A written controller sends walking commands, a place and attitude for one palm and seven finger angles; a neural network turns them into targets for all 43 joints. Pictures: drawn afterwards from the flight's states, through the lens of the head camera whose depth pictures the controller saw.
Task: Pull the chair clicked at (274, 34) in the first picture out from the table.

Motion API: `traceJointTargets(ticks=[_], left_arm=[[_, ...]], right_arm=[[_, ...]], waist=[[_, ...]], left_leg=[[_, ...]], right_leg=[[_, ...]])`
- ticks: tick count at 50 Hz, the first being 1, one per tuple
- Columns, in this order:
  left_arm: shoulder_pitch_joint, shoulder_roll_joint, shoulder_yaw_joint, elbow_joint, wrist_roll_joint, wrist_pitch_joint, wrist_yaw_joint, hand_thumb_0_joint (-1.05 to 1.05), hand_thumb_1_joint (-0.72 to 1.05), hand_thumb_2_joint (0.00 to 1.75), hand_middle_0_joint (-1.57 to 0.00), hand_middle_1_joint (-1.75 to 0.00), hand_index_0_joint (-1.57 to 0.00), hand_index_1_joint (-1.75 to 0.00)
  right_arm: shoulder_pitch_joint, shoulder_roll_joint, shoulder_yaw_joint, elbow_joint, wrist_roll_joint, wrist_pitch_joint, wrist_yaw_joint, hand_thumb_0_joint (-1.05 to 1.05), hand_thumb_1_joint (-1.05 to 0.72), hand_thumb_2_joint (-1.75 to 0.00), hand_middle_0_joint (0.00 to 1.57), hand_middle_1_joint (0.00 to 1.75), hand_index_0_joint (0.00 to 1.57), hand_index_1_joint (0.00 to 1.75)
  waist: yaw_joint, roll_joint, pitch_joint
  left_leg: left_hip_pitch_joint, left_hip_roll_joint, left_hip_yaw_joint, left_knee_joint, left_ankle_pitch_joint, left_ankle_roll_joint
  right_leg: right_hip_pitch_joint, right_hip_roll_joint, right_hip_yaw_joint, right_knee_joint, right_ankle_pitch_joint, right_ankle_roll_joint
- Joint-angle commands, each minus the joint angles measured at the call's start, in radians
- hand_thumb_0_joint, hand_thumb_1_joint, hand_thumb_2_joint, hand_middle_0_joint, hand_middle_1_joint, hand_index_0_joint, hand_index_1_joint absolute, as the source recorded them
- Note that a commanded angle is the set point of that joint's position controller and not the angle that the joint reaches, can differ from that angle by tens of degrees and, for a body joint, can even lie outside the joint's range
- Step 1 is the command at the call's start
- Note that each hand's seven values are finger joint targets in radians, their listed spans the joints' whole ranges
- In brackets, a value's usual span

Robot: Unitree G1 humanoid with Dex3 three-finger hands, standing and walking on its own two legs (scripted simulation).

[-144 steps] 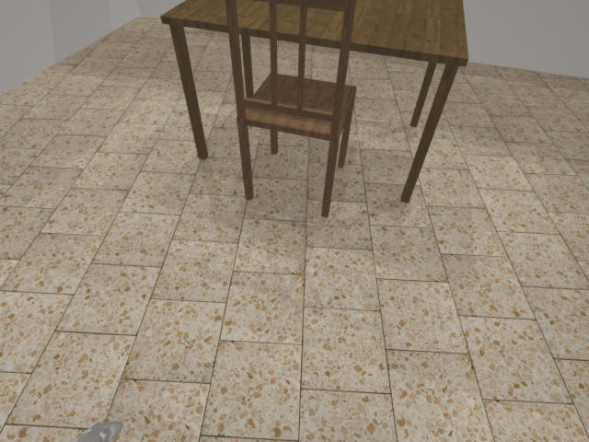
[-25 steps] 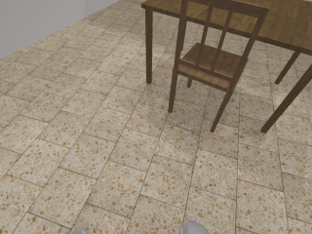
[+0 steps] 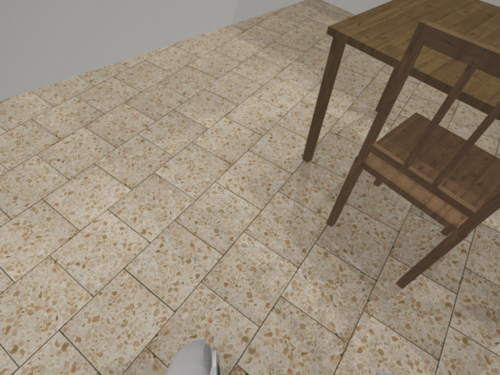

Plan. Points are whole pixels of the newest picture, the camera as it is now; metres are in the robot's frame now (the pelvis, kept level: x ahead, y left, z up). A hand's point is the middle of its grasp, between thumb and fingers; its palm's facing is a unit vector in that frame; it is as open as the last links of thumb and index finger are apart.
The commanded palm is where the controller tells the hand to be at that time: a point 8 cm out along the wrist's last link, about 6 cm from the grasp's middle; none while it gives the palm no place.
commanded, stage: walk to a spot facing it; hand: left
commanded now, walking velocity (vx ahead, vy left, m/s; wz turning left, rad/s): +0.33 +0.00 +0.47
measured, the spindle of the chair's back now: (434, 123) +0.77 -0.45 -0.05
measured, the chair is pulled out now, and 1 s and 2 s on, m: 0.00 0.00 0.00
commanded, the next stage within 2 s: turn to face it in 0.16 s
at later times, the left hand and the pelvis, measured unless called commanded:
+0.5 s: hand (153, 300) +0.27 +0.22 -0.16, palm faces +0.07 -0.98 -0.17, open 7.4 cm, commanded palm none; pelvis +0.19 +0.04 +0.00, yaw +2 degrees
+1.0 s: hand (165, 263) +0.35 +0.22 -0.17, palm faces -0.16 -0.96 -0.22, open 7.4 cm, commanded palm none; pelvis +0.25 +0.04 +0.00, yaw -14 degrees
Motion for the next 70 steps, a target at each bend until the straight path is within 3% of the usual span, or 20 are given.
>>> traceJointTargets(ticks=[1,3,4,5,8,12,26,29,30,31,32,37,45,50,51,52,53,58,66,70], left_arm=[[0.044,0.176,0.034,-0.047,-0.001,-0.017,0.005,0.0,0.9,0.9,-0.2,-0.3,-0.2,-0.3],[0.017,0.192,0.039,-0.06,-0.011,-0.016,0.001,0.0,0.9,0.9,-0.2,-0.3,-0.2,-0.3],[0.048,0.142,0.036,-0.093,-0.026,-0.013,-0.016,0.0,0.9,0.9,-0.2,-0.3,-0.2,-0.3],[-0.013,0.124,0.022,-0.144,-0.026,-0.012,-0.02,0.0,0.9,0.9,-0.2,-0.3,-0.2,-0.3],[-0.114,0.105,0.028,-0.134,-0.019,0.0,-0.014,0.0,0.9,0.9,-0.2,-0.3,-0.2,-0.3],[0.001,0.05,0.019,-0.079,-0.005,0.041,-0.014,0.0,0.9,0.9,-0.2,-0.3,-0.2,-0.3],[-0.212,0.036,0.026,-0.152,-0.009,0.08,-0.013,0.0,0.9,0.9,-0.2,-0.3,-0.2,-0.3],[-0.072,0.069,0.038,-0.13,-0.005,0.064,-0.018,0.0,0.9,0.9,-0.2,-0.3,-0.2,-0.3],[0.009,0.134,0.052,-0.108,0.002,0.047,-0.013,0.0,0.9,0.9,-0.2,-0.3,-0.2,-0.3],[0.068,0.232,0.071,-0.1,-0.001,0.035,-0.002,0.0,0.9,0.9,-0.2,-0.3,-0.2,-0.3],[0.08,0.228,0.069,-0.102,-0.025,0.045,0.009,0.0,0.9,0.9,-0.2,-0.3,-0.2,-0.3],[-0.173,0.156,0.062,-0.182,-0.015,0.065,0.021,0.0,0.9,0.9,-0.2,-0.3,-0.2,-0.3],[-0.154,0.203,0.081,-0.183,-0.006,0.083,-0.004,0.0,0.9,0.9,-0.2,-0.3,-0.2,-0.3],[-0.223,0.208,0.085,-0.218,-0.014,0.102,-0.008,0.0,0.9,0.9,-0.2,-0.3,-0.2,-0.3],[-0.227,0.169,0.075,-0.232,-0.023,0.104,-0.01,0.0,0.9,0.9,-0.2,-0.3,-0.2,-0.3],[-0.22,0.107,0.064,-0.26,-0.033,0.105,-0.02,0.0,0.9,0.9,-0.2,-0.3,-0.2,-0.3],[-0.246,0.137,0.071,-0.27,-0.013,0.109,-0.021,0.0,0.9,0.9,-0.2,-0.3,-0.2,-0.3],[-0.174,0.141,0.081,-0.224,-0.007,0.124,-0.043,0.0,0.9,0.9,-0.2,-0.3,-0.2,-0.3],[-0.311,0.108,0.05,-0.278,-0.013,0.118,-0.048,0.0,0.9,0.9,-0.2,-0.3,-0.2,-0.3],[-0.271,0.108,0.047,-0.266,-0.014,0.101,-0.045,0.0,0.9,0.9,-0.2,-0.3,-0.2,-0.3]], right_arm=[[-0.021,-0.027,0.006,-0.076,-0.003,-0.037,0.005,0.0,-0.9,-0.9,0.2,0.3,0.2,0.3],[0.233,-0.112,-0.019,-0.016,-0.013,-0.048,-0.011,0.0,-0.9,-0.9,0.2,0.3,0.2,0.3],[0.342,-0.251,-0.054,0.005,-0.019,-0.052,-0.025,0.0,-0.9,-0.9,0.2,0.3,0.2,0.3],[0.4,-0.306,-0.062,0.021,0.003,-0.052,-0.041,0.0,-0.9,-0.9,0.2,0.3,0.2,0.3],[0.22,-0.189,-0.032,-0.01,0.012,-0.066,-0.063,0.0,-0.9,-0.9,0.2,0.3,0.2,0.3],[0.13,-0.102,-0.003,-0.011,0.012,-0.084,-0.064,0.0,-0.9,-0.9,0.2,0.3,0.2,0.3],[0.206,-0.091,-0.009,0.052,-0.003,-0.045,-0.092,0.0,-0.9,-0.9,0.2,0.3,0.2,0.3],[0.2,-0.112,-0.015,0.046,0.005,-0.036,-0.093,0.0,-0.9,-0.9,0.2,0.3,0.2,0.3],[0.205,-0.097,-0.015,0.031,0.015,-0.033,-0.087,0.0,-0.9,-0.9,0.2,0.3,0.2,0.3],[0.206,-0.035,-0.004,-0.007,0.022,-0.034,-0.082,0.0,-0.9,-0.9,0.2,0.3,0.2,0.3],[0.158,-0.054,-0.001,-0.023,0.023,-0.023,-0.098,0.0,-0.9,-0.9,0.2,0.3,0.2,0.3],[0.107,-0.036,-0.004,-0.02,0.011,0.016,-0.083,0.0,-0.9,-0.9,0.2,0.3,0.2,0.3],[0.046,-0.047,-0.008,-0.076,0.014,0.018,-0.08,0.0,-0.9,-0.9,0.2,0.3,0.2,0.3],[0.133,-0.07,-0.01,-0.074,0.022,-0.002,-0.093,0.0,-0.9,-0.9,0.2,0.3,0.2,0.3],[0.165,-0.115,-0.018,-0.072,0.021,-0.011,-0.098,0.0,-0.9,-0.9,0.2,0.3,0.2,0.3],[0.152,-0.215,-0.035,-0.093,0.006,-0.017,-0.098,0.0,-0.9,-0.9,0.2,0.3,0.2,0.3],[0.117,-0.245,-0.038,-0.112,0.003,-0.006,-0.097,0.0,-0.9,-0.9,0.2,0.3,0.2,0.3],[-0.001,-0.137,-0.008,-0.158,-0.001,-0.017,-0.098,0.0,-0.9,-0.9,0.2,0.3,0.2,0.3],[0.159,-0.182,-0.035,-0.099,-0.002,-0.008,-0.082,0.0,-0.9,-0.9,0.2,0.3,0.2,0.3],[0.145,-0.206,-0.048,-0.092,-0.001,-0.004,-0.073,0.0,-0.9,-0.9,0.2,0.3,0.2,0.3]], waist=[[-0.013,-0.106,-0.022],[-0.143,-0.024,-0.186],[-0.171,0.254,-0.309],[-0.188,0.313,-0.344],[-0.107,0.074,-0.153],[-0.005,0.086,-0.085],[-0.047,0.116,0.049],[0.018,0.048,-0.047],[0.045,-0.087,-0.128],[0.046,-0.33,-0.178],[0.056,-0.213,-0.206],[-0.028,-0.05,-0.125],[-0.001,-0.156,-0.131],[-0.053,-0.157,-0.151],[-0.071,-0.037,-0.165],[-0.071,0.269,-0.136],[-0.069,0.266,-0.071],[0.0,0.157,-0.051],[-0.085,0.21,-0.074],[-0.061,0.229,-0.114]], left_leg=[[0.114,-0.055,0.058,-0.121,-0.092,0.039],[0.51,-0.092,0.029,-0.261,-0.019,0.077],[0.79,0.163,-0.342,-0.314,0.088,0.167],[0.899,0.317,-0.608,-0.418,0.291,0.254],[0.612,0.248,-0.396,-0.442,0.338,0.206],[0.376,0.127,-0.17,-0.511,0.34,0.147],[0.479,0.209,-0.027,-0.409,0.504,0.131],[0.481,0.174,0.032,-0.151,0.538,0.07],[0.354,0.103,0.08,0.073,0.342,0.014],[0.073,-0.069,0.116,0.375,-0.381,-0.06],[0.069,-0.058,-0.058,0.445,-0.478,-0.059],[0.122,-0.001,-0.093,0.355,-0.279,-0.077],[0.174,-0.068,-0.067,0.048,-0.257,-0.08],[0.427,-0.097,-0.052,-0.31,-0.124,-0.061],[0.551,-0.003,-0.134,-0.434,-0.107,-0.038],[0.594,0.268,-0.413,-0.56,-0.087,0.039],[0.458,0.39,-0.462,-0.562,-0.004,0.113],[0.427,0.189,-0.107,-0.458,0.295,0.095],[0.564,0.229,-0.008,-0.375,0.497,0.109],[0.55,0.236,0.044,-0.281,0.516,0.071]], right_leg=[[0.037,-0.283,0.085,0.004,0.654,-0.105],[-0.097,-0.227,0.018,0.411,0.676,-0.056],[-0.405,-0.071,0.011,0.737,0.134,0.013],[-0.633,0.015,0.16,0.942,-0.242,0.023],[-0.665,-0.092,0.282,0.982,-0.065,0.017],[-0.497,-0.094,0.277,0.814,0.048,0.033],[-0.443,-0.002,0.242,0.342,0.08,-0.018],[-0.226,0.041,0.21,0.148,0.2,-0.032],[-0.045,-0.056,0.333,0.087,0.5,-0.076],[0.108,-0.333,0.718,0.043,1.003,-0.225],[0.067,-0.363,0.711,0.007,1.019,-0.316],[-0.218,-0.192,0.556,-0.078,0.476,-0.233],[-0.226,-0.118,0.634,-0.072,0.291,-0.213],[-0.334,-0.055,0.658,0.022,0.282,-0.138],[-0.442,0.015,0.586,0.123,0.189,-0.087],[-0.624,0.15,0.436,0.357,-0.085,-0.024],[-0.63,0.119,0.377,0.579,-0.227,0.007],[-0.604,0.068,0.341,0.846,-0.054,0.04],[-0.49,0.041,0.225,0.47,-0.101,0.033],[-0.351,0.07,0.195,0.253,-0.029,-0.004]])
